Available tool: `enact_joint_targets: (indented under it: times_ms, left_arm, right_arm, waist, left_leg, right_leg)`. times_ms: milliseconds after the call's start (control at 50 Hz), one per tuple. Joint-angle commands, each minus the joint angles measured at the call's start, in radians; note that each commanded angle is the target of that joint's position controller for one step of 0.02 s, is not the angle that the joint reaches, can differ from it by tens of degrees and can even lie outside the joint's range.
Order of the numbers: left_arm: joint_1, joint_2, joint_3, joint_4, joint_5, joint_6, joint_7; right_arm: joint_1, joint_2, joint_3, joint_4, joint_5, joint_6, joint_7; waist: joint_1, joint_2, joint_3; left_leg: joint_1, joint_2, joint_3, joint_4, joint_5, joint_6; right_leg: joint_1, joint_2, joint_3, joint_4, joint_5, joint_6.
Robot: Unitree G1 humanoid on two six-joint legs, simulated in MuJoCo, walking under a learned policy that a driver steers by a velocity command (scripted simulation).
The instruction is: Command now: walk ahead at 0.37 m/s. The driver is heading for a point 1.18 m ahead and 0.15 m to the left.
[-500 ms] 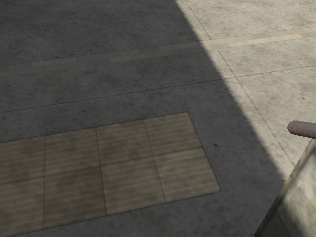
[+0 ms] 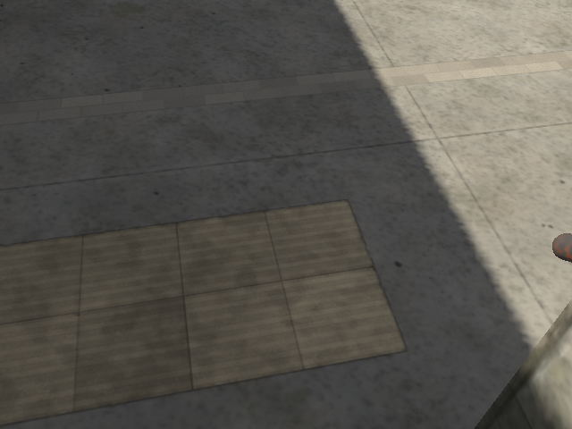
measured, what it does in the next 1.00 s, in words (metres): goes down: right foot 0.20 m lower, then left foot 0.20 m lower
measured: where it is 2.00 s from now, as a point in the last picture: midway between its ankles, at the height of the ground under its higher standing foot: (256, 340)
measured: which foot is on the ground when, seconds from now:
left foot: down 0.00-0.34, up 0.36-0.80, down 0.82-1.00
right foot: down 0.00-0.00, up 0.02-0.34, down 0.36-0.80, up 0.82-1.00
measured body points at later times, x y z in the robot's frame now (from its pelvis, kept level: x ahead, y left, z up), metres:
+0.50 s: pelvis +0.21 -0.07 -0.23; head +0.20 -0.10 +0.22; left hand +0.07 +0.13 -0.37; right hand +0.31 -0.32 -0.37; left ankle +0.23 +0.12 -0.79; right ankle +0.17 -0.15 -0.91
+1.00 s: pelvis +0.45 -0.01 -0.41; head +0.47 -0.01 +0.04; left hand +0.60 +0.25 -0.50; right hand +0.41 -0.25 -0.56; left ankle +0.36 +0.06 -1.11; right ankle +0.58 -0.16 -1.00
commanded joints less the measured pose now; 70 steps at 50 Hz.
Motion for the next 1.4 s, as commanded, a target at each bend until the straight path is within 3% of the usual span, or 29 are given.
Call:
enact_joint_targets:
  times_ms: [20, 40, 80, 140, 180, 220, 260, 300, 340, 360, 400, 440, 460, 520, 600, 740, 800, 820, 840, 900, 960, 980, 1040, 1080, 1200, 1260, 1280, 1340, 1400]
  left_arm:
    - [-0.087, 0.032, 0.002, -0.084, 0.006, -0.013, -0.001]
    - [-0.224, 0.016, -0.007, -0.139, 0.004, -0.039, -0.008]
    - [-0.363, 0.031, -0.01, -0.199, -0.035, -0.088, -0.013]
    - [-0.128, 0.068, 0.009, -0.114, 0.0, -0.055, -0.028]
    - [-0.163, 0.02, 0.002, -0.13, 0.006, -0.023, -0.044]
    - [-0.223, 0.013, -0.01, -0.182, 0.043, -0.019, -0.065]
    - [-0.276, 0.02, 0.0, -0.243, 0.001, 0.003, -0.068]
    - [0.172, 0.12, 0.058, -0.083, -0.016, 0.037, -0.053]
    - [0.621, 0.185, 0.099, 0.074, 0.054, 0.054, -0.049]
    - [0.549, 0.086, 0.052, 0.067, 0.052, 0.022, -0.057]
    - [0.319, 0.018, -0.011, 0.008, 0.054, -0.036, -0.061]
    - [0.123, -0.06, -0.035, -0.009, 0.041, -0.036, -0.073]
    - [0.066, 0.083, -0.008, 0.007, 0.073, -0.04, -0.04]
    - [0.014, 0.121, -0.003, 0.021, 0.104, -0.05, 0.014]
    - [0.078, 0.027, -0.027, 0.016, 0.03, -0.052, 0.068]
    - [0.058, 0.082, 0.04, -0.03, 0.037, -0.039, 0.038]
    - [-0.173, 0.132, 0.062, -0.075, 0.042, -0.046, -0.007]
    - [-0.211, 0.079, 0.061, -0.112, 0.045, -0.044, 0.005]
    - [-0.149, -0.013, 0.044, -0.221, 0.05, -0.078, 0.016]
    - [-0.262, -0.028, 0.035, -0.313, 0.051, -0.082, -0.001]
    - [-0.345, 0.047, 0.032, -0.415, 0.019, -0.054, -0.009]
    - [-0.307, 0.035, 0.038, -0.363, 0.061, -0.043, -0.004]
    - [-0.462, 0.063, 0.034, -0.404, 0.065, -0.072, -0.034]
    - [-0.589, -0.013, 0.015, -0.473, 0.052, -0.066, -0.043]
    - [-0.381, 0.099, 0.059, -0.442, 0.005, -0.064, -0.065]
    - [0.283, 0.132, 0.081, -0.182, 0.071, -0.049, -0.065]
    - [0.262, 0.144, 0.078, -0.15, 0.043, -0.048, -0.072]
    - [0.068, 0.183, 0.087, -0.148, 0.049, -0.033, -0.069]
    - [-0.149, 0.035, 0.007, -0.162, 0.049, -0.071, -0.039]
  right_arm:
    - [0.299, -0.095, -0.03, 0.075, 0.002, -0.041, 0.014]
    - [0.43, -0.182, -0.053, 0.103, 0.0, -0.049, 0.028]
    - [0.369, -0.16, -0.04, 0.082, -0.003, -0.064, 0.028]
    - [0.12, -0.145, -0.024, -0.006, -0.066, -0.035, 0.028]
    - [0.143, -0.017, 0.017, 0.019, -0.039, -0.049, 0.019]
    - [0.026, -0.088, 0.007, -0.039, -0.029, -0.065, 0.003]
    - [0.009, -0.153, -0.011, -0.023, -0.012, -0.058, -0.014]
    - [-0.151, -0.142, -0.015, -0.03, -0.011, -0.044, 0.0]
    - [-0.35, -0.157, -0.048, -0.071, 0.03, -0.057, 0.028]
    - [-0.333, -0.073, -0.038, -0.095, 0.034, -0.062, 0.008]
    - [0.116, 0.061, -0.019, -0.066, 0.024, -0.072, 0.014]
    - [0.077, -0.052, -0.046, -0.041, 0.035, -0.04, -0.016]
    - [0.004, 0.019, -0.028, -0.121, 0.02, -0.021, -0.012]
    - [-0.124, -0.043, -0.024, -0.194, 0.029, 0.02, 0.013]
    - [-0.323, -0.061, -0.028, -0.256, -0.023, 0.02, 0.079]
    - [-0.367, -0.132, -0.047, -0.278, -0.011, 0.023, 0.116]
    - [0.208, -0.193, -0.1, -0.084, -0.014, 0.027, 0.114]
    - [0.27, -0.104, -0.076, -0.031, 0.003, 0.017, 0.111]
    - [0.198, -0.103, -0.038, -0.048, -0.021, -0.023, 0.107]
    - [0.058, -0.106, -0.04, -0.09, -0.022, -0.032, 0.108]
    - [-0.227, -0.135, -0.032, -0.191, -0.039, -0.056, 0.044]
    - [-0.199, -0.154, -0.04, -0.169, -0.062, -0.049, 0.023]
    - [-0.038, -0.093, -0.018, -0.128, 0.021, -0.09, -0.026]
    - [-0.013, -0.108, -0.027, -0.106, 0.02, -0.078, -0.021]
    - [0.033, -0.073, -0.043, -0.11, 0.012, -0.018, -0.024]
    - [0.069, 0.026, -0.019, -0.066, -0.022, -0.073, 0.068]
    - [0.138, 0.009, -0.004, -0.096, 0.01, -0.088, 0.065]
    - [-0.112, -0.067, -0.01, -0.201, 0.038, -0.079, 0.009]
    - [-0.287, -0.079, -0.014, -0.249, 0.008, -0.045, 0.01]
  waist:
    - [-0.111, 0.237, 0.14]
    - [-0.198, 0.396, 0.12]
    - [-0.168, 0.213, 0.224]
    - [-0.003, 0.105, 0.123]
    - [-0.003, 0.083, 0.124]
    - [0.012, 0.081, 0.141]
    - [-0.003, 0.197, 0.109]
    - [0.216, 0.231, 0.001]
    - [0.464, -0.024, 0.047]
    - [0.414, -0.166, 0.194]
    - [-0.006, -0.409, 0.13]
    - [-0.059, 0.039, 0.167]
    - [-0.113, -0.186, 0.172]
    - [-0.121, -0.075, 0.16]
    - [-0.045, 0.013, 0.189]
    - [0.035, -0.076, 0.197]
    - [-0.298, 0.098, 0.0]
    - [-0.328, 0.341, 0.134]
    - [-0.152, 0.539, 0.145]
    - [-0.055, -0.122, -0.003]
    - [0.091, -0.048, 0.085]
    - [0.081, -0.05, 0.021]
    - [-0.006, -0.063, 0.099]
    - [-0.093, 0.044, 0.116]
    - [-0.085, 0.196, 0.122]
    - [0.139, -0.215, -0.092]
    - [0.09, -0.377, -0.147]
    - [0.026, -0.065, -0.146]
    - [-0.086, 0.043, 0.14]
  left_leg:
    - [0.156, 0.097, -0.186, -0.212, 0.233, 0.158]
    - [0.357, 0.241, -0.543, -0.378, 0.277, 0.286]
    - [0.453, 0.342, -0.74, -0.299, 0.266, 0.304]
    - [0.089, 0.301, -0.434, -0.166, 0.269, 0.205]
    - [-0.019, 0.186, -0.264, 0.009, -0.08, 0.124]
    - [-0.399, 0.063, -0.061, -0.051, -0.167, 0.063]
    - [-0.494, 0.047, 0.007, -0.01, -0.156, 0.032]
    - [-0.446, 0.053, -0.005, 0.287, -0.093, -0.012]
    - [-0.449, -0.028, 0.011, 1.013, 0.255, -0.086]
    - [-0.463, -0.173, -0.048, 1.413, -0.285, -0.077]
    - [-0.713, -0.09, -0.226, 1.116, -0.022, 0.078]
    - [-0.62, -0.016, -0.125, 0.864, 0.331, 0.09]
    - [-0.592, 0.027, -0.158, 0.792, 0.352, 0.02]
    - [-0.524, 0.06, -0.178, 0.691, 0.374, -0.08]
    - [-0.399, 0.023, -0.151, 0.168, 0.995, -0.058]
    - [-0.401, 0.062, -0.027, 0.101, 0.876, -0.018]
    - [0.453, -0.06, 0.287, -0.368, 0.88, 0.073]
    - [0.553, 0.051, 0.09, -0.598, 0.886, 0.167]
    - [0.684, 0.104, -0.192, -0.193, 1.411, 0.225]
    - [0.539, 0.174, -0.409, -0.22, 0.967, 0.26]
    - [-0.012, 0.264, -0.617, -0.302, 0.66, 0.318]
    - [-0.138, 0.163, -0.551, -0.252, 0.676, 0.286]
    - [-0.206, -0.025, -0.349, -0.119, 0.195, 0.197]
    - [-0.221, -0.056, -0.364, -0.156, 0.093, 0.18]
    - [0.198, -0.062, -0.438, 0.292, 0.251, 0.133]
    - [-0.641, -0.263, -0.215, 1.214, -0.479, 0.039]
    - [-0.906, -0.188, -0.224, 1.382, -0.391, 0.026]
    - [-0.85, -0.002, -0.076, 1.189, -0.03, 0.0]
    - [-0.669, 0.097, -0.138, 0.653, 0.303, -0.001]
  right_leg:
    - [-0.408, 0.026, -0.034, 0.32, 0.221, -0.048]
    - [-0.685, 0.069, -0.03, 0.521, 0.034, -0.014]
    - [-0.987, 0.001, 0.161, 0.47, -0.074, -0.024]
    - [-0.607, -0.059, 0.079, 0.389, 0.229, -0.021]
    - [-0.589, -0.056, 0.089, 0.289, 0.685, -0.024]
    - [-0.162, 0.003, -0.029, -0.027, 1.071, -0.018]
    - [0.163, 0.054, -0.106, -0.101, 1.087, 0.064]
    - [0.406, 0.008, -0.092, 0.051, 1.063, 0.065]
    - [0.56, -0.086, -0.063, -0.182, 0.912, -0.044]
    - [0.354, -0.217, 0.122, -0.503, 0.852, -0.096]
    - [0.331, -0.237, 0.169, -0.069, 1.352, -0.002]
    - [0.009, -0.193, 0.166, -0.203, 0.871, -0.003]
    - [-0.183, -0.372, 0.435, -0.216, 0.873, -0.111]
    - [-0.3, -0.365, 0.502, -0.156, 0.681, -0.152]
    - [-0.302, -0.204, 0.223, -0.017, 0.17, -0.081]
    - [-0.007, -0.295, 0.168, 0.29, 0.277, -0.103]
    - [-0.249, -0.112, -0.204, 1.023, 0.797, 0.016]
    - [-0.535, 0.004, -0.22, 1.512, 0.017, 0.035]
    - [-0.893, 0.029, -0.039, 1.508, -0.204, 0.039]
    - [-0.971, -0.069, -0.003, 1.22, -0.017, 0.025]
    - [-0.742, -0.15, 0.179, 0.47, 0.397, 0.133]
    - [-0.504, -0.102, 0.131, 0.486, 0.591, 0.142]
    - [-0.319, -0.037, 0.113, -0.051, 1.194, 0.119]
    - [-0.14, 0.02, 0.086, -0.255, 1.154, 0.119]
    - [-0.122, -0.144, 0.208, -0.64, 1.051, 0.054]
    - [0.919, -0.261, 0.117, -0.14, 1.482, -0.039]
    - [0.996, -0.319, 0.219, -0.006, 1.458, -0.069]
    - [0.515, -0.457, 0.612, -0.423, 0.383, -0.304]
    - [-0.026, -0.316, 0.384, -0.467, 0.648, -0.162]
